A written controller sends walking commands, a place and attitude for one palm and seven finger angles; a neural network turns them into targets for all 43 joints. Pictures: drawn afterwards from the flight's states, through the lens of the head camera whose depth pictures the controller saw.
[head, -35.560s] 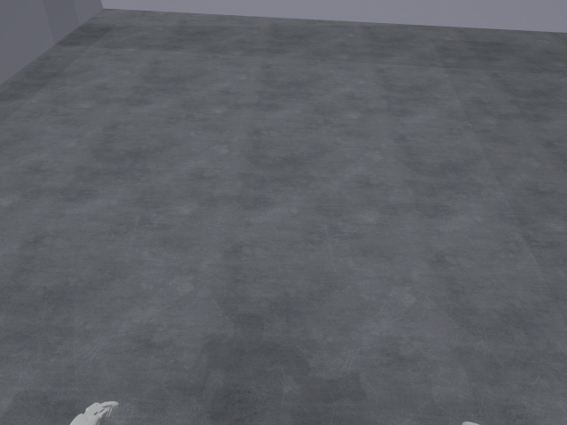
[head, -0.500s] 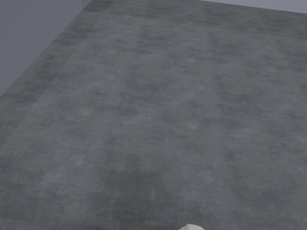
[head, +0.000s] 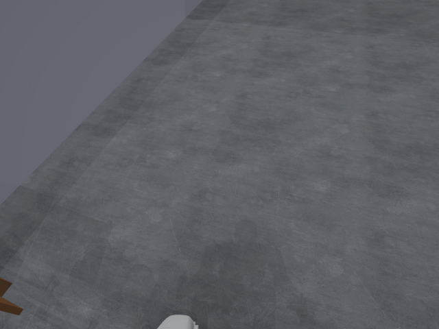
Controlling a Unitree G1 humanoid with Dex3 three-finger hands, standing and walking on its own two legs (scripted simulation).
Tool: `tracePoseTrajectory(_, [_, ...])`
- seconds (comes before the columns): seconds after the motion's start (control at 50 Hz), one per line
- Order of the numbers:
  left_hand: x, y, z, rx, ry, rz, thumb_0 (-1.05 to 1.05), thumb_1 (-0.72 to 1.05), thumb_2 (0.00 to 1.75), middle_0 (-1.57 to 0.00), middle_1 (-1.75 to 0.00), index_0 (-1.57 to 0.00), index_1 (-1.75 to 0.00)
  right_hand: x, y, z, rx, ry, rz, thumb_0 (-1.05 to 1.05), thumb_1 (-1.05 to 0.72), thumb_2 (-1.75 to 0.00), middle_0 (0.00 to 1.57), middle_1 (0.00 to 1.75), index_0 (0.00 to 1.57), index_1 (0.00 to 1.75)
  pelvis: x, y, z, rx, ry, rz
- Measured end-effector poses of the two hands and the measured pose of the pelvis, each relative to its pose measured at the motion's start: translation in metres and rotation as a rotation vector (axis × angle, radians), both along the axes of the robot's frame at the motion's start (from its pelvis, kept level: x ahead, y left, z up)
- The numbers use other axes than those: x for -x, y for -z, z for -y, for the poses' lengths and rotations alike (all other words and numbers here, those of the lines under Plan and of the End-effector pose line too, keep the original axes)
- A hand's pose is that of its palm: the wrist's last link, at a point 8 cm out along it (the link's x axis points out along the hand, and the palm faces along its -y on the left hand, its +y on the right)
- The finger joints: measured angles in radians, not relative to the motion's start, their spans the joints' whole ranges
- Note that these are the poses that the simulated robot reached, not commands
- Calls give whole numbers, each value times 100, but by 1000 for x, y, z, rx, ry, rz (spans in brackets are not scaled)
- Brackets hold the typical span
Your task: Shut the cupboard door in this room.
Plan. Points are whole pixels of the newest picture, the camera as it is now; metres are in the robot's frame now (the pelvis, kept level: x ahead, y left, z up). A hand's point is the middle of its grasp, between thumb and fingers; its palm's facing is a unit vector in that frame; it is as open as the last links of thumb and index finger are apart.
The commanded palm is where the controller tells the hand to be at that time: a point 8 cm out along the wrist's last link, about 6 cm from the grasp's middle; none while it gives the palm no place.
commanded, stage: turn or walk to find it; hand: left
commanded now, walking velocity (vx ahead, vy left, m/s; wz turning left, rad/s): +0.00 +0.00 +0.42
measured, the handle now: out of the picture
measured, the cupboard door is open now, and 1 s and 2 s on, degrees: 90 90 90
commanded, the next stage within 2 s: stand and wait in 0.96 s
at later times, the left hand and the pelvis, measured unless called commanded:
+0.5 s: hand out of the picture +0.01 +0.26 -0.17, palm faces +0.24 -0.94 -0.23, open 7.4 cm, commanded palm none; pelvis -0.01 +0.05 +0.00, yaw +11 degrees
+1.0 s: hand out of the picture -0.02 +0.18 -0.15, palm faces +0.42 -0.86 -0.28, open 7.3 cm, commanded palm none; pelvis -0.01 -0.02 +0.00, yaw +25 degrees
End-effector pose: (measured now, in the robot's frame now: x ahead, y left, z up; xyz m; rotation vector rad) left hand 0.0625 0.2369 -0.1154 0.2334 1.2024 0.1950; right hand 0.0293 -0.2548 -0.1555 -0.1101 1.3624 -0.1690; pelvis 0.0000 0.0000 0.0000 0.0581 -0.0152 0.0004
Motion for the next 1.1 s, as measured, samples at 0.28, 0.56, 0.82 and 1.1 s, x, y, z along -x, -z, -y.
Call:
tracePoseTrajectory(0.28, [110, 45, -67, 47, -225, -184, 0, 90, 90, -20, -30, -20, -30, -107, -25, -67, 71, -257, 233, 1, -91, -89, 20, 30, 20, 30, 11, 17, -42, 53, -113, 7])
tracePoseTrajectory(0.56, [60, 21, -66, 48, -237, -21, 0, 91, 90, -20, -30, -20, -30, -71, -23, -78, 27, -276, 126, 1, -91, -89, 20, 30, 20, 30, 14, 1, -38, 67, -215, -10])
tracePoseTrajectory(0.82, [51, -6, -6, -22, -286, 95, 0, 90, 90, -20, -30, -21, -30, -53, 10, -16, -23, -304, -15, 1, -91, -89, 20, 30, 20, 30, 11, 5, 11, 11, -343, 5])
tracePoseTrajectory(1.1, [163, 10, 20, 28, -505, -64, 0, 91, 90, -20, -30, -21, -30, -113, -6, -37, 17, -508, 40, 1, -92, -89, 20, 30, 20, 30, 19, 2, 14, 15, -457, -6])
